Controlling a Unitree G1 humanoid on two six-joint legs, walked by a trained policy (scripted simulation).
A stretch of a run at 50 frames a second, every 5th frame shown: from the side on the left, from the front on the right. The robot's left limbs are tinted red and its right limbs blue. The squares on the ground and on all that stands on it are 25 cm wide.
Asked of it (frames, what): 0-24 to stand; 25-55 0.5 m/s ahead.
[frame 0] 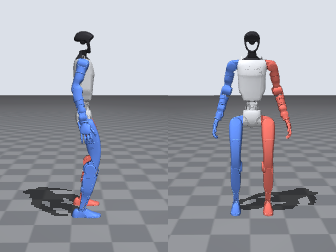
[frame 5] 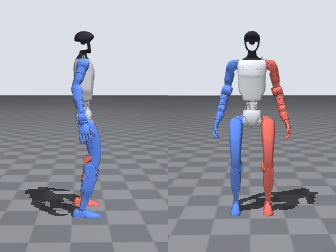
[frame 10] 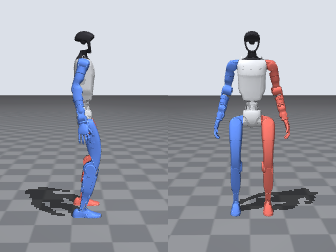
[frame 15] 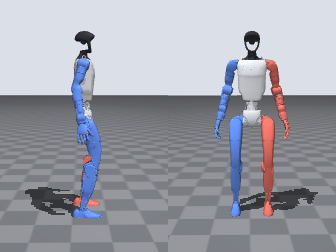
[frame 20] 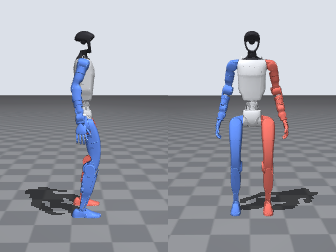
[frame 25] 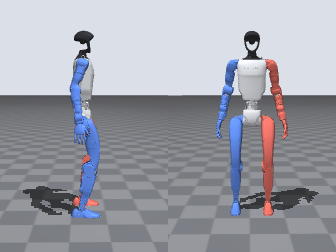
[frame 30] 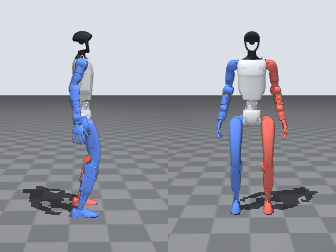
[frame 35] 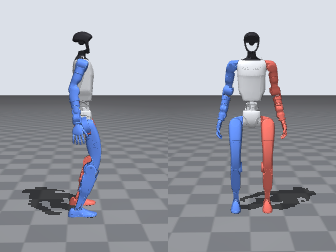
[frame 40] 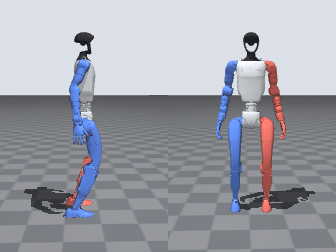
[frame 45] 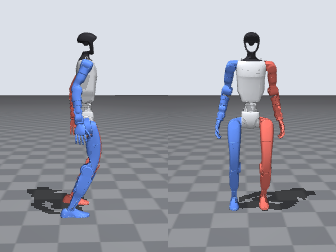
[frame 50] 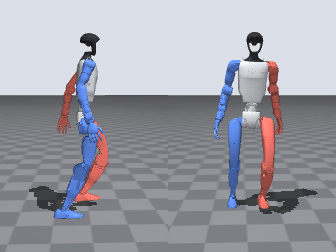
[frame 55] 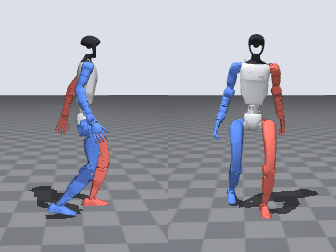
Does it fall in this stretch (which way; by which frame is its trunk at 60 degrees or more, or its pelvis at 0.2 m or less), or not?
no
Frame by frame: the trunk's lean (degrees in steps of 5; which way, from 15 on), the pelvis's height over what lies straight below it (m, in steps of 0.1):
0: 0, 0.8
5: 0, 0.8
10: 0, 0.8
15: 0, 0.8
20: 0, 0.8
25: 0, 0.8
30: 0, 0.8
35: 0, 0.8
40: 0, 0.8
45: 0, 0.8
50: 5, 0.8
55: 5, 0.7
